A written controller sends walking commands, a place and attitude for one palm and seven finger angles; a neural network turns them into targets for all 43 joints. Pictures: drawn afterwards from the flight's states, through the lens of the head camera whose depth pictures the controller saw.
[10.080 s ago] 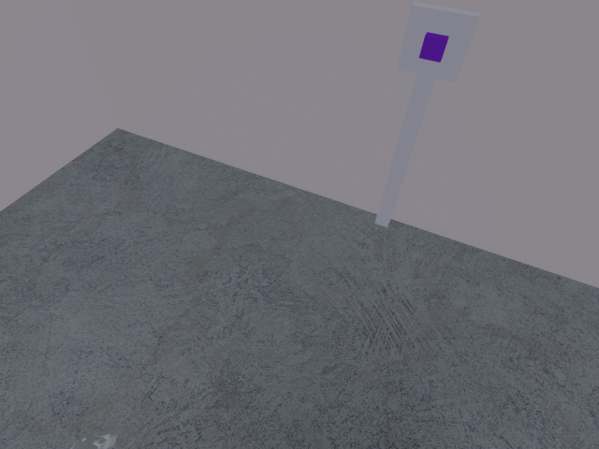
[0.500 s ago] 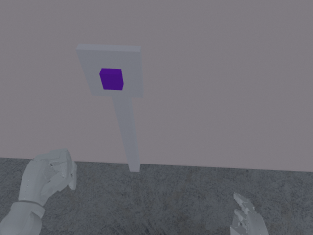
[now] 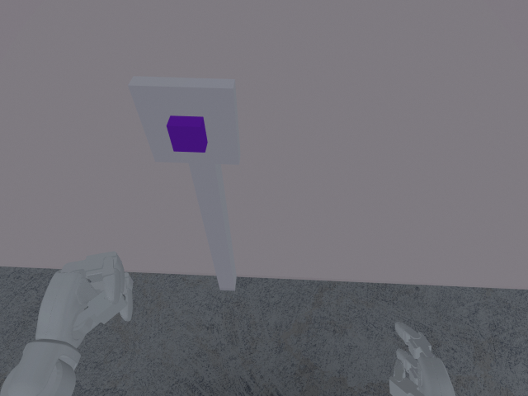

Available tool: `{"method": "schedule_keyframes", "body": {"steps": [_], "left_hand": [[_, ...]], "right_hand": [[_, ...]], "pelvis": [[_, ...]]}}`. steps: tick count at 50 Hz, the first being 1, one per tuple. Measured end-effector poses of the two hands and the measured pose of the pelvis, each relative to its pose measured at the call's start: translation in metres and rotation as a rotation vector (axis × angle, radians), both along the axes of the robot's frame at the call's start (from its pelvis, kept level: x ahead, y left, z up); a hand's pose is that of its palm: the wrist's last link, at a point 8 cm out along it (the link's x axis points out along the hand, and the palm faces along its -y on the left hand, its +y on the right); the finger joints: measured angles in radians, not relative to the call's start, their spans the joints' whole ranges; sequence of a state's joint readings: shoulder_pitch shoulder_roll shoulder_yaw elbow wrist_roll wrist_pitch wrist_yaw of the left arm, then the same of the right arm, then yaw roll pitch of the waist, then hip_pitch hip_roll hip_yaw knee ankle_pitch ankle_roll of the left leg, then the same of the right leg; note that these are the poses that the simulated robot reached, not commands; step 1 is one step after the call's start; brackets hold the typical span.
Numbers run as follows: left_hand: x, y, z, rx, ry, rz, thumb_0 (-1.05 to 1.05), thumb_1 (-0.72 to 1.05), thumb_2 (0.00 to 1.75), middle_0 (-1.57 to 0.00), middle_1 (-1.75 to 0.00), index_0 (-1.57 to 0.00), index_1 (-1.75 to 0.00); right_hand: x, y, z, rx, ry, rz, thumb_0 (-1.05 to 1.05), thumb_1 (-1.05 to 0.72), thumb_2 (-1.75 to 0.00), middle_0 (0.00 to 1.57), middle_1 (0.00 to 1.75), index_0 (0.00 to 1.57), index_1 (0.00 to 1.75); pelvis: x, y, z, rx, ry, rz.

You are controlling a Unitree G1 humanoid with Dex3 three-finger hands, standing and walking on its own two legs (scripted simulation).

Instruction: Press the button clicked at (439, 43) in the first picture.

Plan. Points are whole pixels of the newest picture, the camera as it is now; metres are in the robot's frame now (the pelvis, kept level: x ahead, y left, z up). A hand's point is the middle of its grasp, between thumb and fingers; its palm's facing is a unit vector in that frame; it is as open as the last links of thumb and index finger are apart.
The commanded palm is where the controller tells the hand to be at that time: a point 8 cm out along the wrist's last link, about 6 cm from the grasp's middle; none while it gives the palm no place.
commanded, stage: aim a knuckle at the button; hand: left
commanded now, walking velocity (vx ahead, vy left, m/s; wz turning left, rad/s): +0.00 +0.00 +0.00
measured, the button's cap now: (188, 133) +0.54 +0.18 +0.09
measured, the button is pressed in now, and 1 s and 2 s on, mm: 0 0 0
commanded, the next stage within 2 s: press the button with the knuckle in 1.86 s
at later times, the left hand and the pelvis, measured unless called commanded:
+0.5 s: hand (166, 239) +0.32 +0.17 +0.07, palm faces +0.00 -1.00 -0.03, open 3.1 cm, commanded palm +0.31 +0.23 +0.07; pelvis -0.01 +0.00 +0.00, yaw -1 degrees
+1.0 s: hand (197, 196) +0.41 +0.15 +0.06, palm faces -0.01 -1.00 -0.03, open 3.1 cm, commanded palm +0.40 +0.20 +0.06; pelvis -0.01 -0.01 -0.01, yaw -2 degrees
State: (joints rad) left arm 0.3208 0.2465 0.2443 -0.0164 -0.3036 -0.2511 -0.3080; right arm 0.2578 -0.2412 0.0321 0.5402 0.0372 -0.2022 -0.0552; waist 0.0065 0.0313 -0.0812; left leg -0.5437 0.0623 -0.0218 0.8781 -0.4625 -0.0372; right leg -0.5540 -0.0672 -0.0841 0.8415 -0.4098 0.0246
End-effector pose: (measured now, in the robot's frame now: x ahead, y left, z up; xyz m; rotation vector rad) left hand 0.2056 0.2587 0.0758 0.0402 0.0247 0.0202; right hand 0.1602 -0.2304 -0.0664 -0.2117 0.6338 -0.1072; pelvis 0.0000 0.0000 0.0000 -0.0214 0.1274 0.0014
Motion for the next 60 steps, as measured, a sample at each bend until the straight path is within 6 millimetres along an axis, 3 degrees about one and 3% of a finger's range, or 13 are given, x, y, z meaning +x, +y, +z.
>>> {"method": "schedule_keyframes", "body": {"steps": [5, 11, 17, 27, 41, 60], "left_hand": [[0.011, -0.006, 0.000, -0.007, -0.014, -0.009, 0.01, 0.90, 0.90, -1.30, -1.50, -1.30, -1.50], [0.044, -0.021, -0.004, -0.014, -0.017, -0.042, 0.01, 0.90, 0.90, -1.30, -1.50, -1.30, -1.50], [0.074, -0.030, -0.005, -0.012, -0.010, -0.041, 0.01, 0.90, 0.90, -1.30, -1.50, -1.30, -1.50], [0.101, -0.032, -0.010, -0.009, -0.009, -0.020, 0.01, 0.90, 0.90, -1.30, -1.50, -1.30, -1.50], [0.155, -0.052, -0.013, -0.018, -0.018, -0.033, 0.01, 0.90, 0.90, -1.30, -1.50, -1.30, -1.50], [0.229, -0.069, -0.022, -0.018, -0.011, -0.024, 0.01, 0.90, 0.90, -1.30, -1.50, -1.30, -1.50]], "right_hand": [[0.000, 0.003, -0.004, 0.000, 0.000, 0.016, 0.01, -0.91, -0.89, 0.21, 0.30, 0.21, 0.30], [-0.008, 0.002, -0.009, 0.001, 0.027, 0.006, 0.01, -0.91, -0.89, 0.21, 0.30, 0.21, 0.30], [-0.022, -0.005, -0.014, 0.005, 0.076, -0.028, 0.01, -0.91, -0.89, 0.21, 0.30, 0.21, 0.30], [-0.048, -0.021, -0.024, -0.008, 0.191, -0.075, 0.01, -0.91, -0.89, 0.21, 0.30, 0.21, 0.30], [-0.077, -0.030, -0.038, -0.010, 0.312, -0.127, 0.01, -0.91, -0.89, 0.20, 0.30, 0.21, 0.30], [-0.143, -0.031, -0.063, -0.019, 0.523, -0.195, 0.01, -0.91, -0.89, 0.20, 0.30, 0.21, 0.30]], "pelvis": [[-0.004, 0.001, -0.001, 0.000, -0.001, 0.007], [-0.008, 0.000, -0.002, 0.007, 0.007, 0.003], [-0.007, -0.002, 0.000, 0.016, 0.016, -0.012], [-0.006, -0.005, 0.001, 0.021, 0.030, -0.021], [-0.010, -0.007, -0.003, 0.026, 0.070, -0.031], [-0.020, -0.001, -0.020, 0.022, 0.164, -0.040]]}}
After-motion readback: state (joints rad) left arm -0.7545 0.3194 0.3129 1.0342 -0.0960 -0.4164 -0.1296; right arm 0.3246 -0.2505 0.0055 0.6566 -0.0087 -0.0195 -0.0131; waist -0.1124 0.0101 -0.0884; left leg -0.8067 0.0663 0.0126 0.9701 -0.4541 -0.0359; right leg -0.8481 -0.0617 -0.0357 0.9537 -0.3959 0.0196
